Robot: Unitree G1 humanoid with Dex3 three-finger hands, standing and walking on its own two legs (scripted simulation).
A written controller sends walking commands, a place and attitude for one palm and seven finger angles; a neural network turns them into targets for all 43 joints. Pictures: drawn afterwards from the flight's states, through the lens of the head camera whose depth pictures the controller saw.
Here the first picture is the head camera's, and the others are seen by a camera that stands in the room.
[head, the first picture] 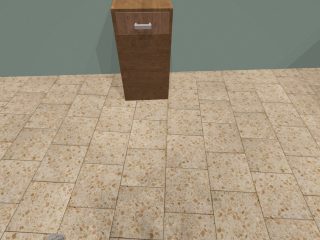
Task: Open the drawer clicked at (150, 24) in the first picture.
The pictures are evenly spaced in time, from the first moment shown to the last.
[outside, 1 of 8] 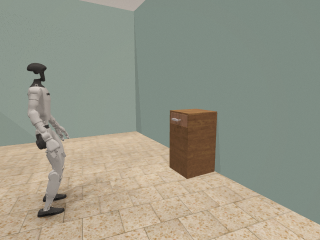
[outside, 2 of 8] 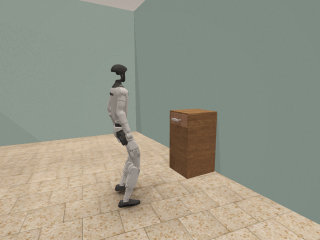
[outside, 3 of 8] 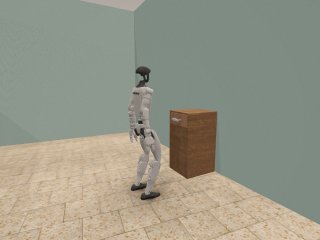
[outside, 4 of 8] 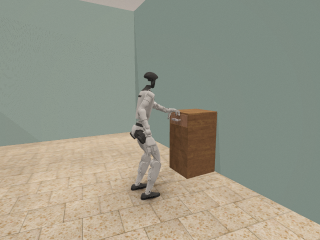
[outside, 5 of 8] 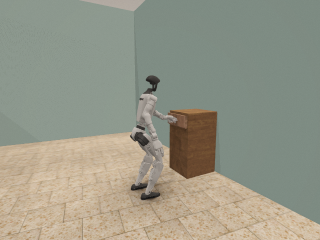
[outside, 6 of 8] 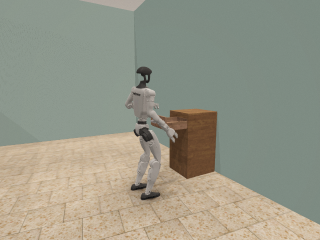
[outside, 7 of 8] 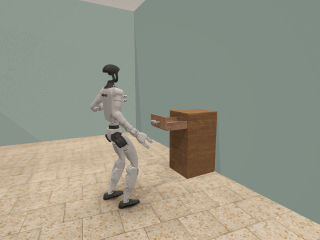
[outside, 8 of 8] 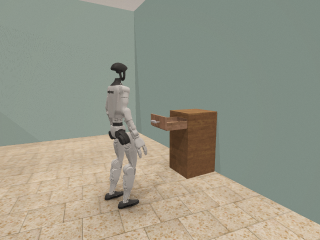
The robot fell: no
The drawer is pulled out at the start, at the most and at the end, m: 0.00 0.30 0.30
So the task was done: yes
